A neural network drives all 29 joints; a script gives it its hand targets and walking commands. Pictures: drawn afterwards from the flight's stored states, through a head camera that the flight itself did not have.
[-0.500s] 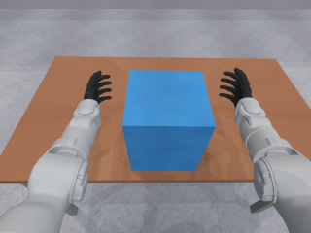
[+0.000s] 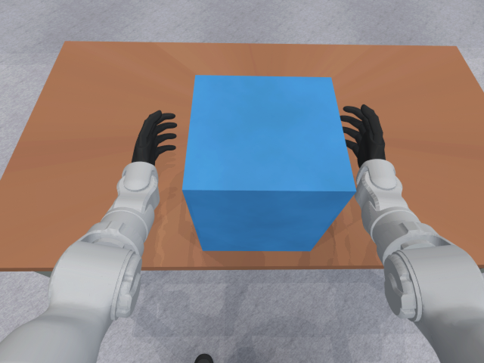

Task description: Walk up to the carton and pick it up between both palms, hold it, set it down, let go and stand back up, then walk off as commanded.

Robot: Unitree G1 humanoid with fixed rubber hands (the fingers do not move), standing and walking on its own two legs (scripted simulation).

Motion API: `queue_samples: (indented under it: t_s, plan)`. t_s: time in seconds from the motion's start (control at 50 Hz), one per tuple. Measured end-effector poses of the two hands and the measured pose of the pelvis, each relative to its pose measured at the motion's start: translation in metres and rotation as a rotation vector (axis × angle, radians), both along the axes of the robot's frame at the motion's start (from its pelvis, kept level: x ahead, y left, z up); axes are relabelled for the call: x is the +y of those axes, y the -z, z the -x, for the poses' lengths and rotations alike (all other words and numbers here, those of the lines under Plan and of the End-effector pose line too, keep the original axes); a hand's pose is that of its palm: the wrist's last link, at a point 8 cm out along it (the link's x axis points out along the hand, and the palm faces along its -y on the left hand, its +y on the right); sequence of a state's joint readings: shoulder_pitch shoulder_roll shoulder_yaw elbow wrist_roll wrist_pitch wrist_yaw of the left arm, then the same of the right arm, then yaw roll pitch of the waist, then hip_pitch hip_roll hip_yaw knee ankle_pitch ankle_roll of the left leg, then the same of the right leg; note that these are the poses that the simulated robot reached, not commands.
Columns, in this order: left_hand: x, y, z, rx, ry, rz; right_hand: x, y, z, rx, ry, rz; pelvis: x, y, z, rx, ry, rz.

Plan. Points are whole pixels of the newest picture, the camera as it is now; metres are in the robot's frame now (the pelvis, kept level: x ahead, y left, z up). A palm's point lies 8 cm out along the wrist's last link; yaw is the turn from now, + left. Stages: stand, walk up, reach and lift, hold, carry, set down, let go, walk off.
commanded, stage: reach and lift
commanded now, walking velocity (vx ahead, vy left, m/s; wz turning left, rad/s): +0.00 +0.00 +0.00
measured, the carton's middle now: (259, 173) +0.43 +0.00 +0.01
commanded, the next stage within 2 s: none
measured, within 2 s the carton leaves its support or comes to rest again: neither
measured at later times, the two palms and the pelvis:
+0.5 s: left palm (166, 156) +0.44 +0.16 +0.04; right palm (350, 160) +0.44 -0.15 +0.05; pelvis +0.00 +0.00 +0.00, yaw +0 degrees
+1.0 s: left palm (169, 158) +0.44 +0.15 +0.04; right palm (350, 165) +0.44 -0.15 +0.04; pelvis +0.00 +0.00 +0.00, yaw +0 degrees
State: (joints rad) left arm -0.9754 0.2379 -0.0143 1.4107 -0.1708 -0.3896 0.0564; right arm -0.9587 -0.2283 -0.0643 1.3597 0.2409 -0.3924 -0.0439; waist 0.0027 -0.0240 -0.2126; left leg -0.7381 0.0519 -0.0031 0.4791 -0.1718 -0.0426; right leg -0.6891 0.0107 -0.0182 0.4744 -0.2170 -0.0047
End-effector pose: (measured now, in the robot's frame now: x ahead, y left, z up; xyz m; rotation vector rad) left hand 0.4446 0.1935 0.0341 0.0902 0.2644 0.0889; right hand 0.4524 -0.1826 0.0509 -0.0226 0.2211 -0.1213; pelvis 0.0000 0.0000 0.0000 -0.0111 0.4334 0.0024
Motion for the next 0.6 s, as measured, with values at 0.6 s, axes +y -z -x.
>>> queue_samples:
  t_s: [0.6]
  plan:
    - [-0.036, -0.008, 0.001, -0.056, 0.054, -0.026, 0.031, 0.005, 0.008, 0.004, -0.031, 0.038, 0.000, 0.000, 0.004, -0.006, 0.001, 0.001]
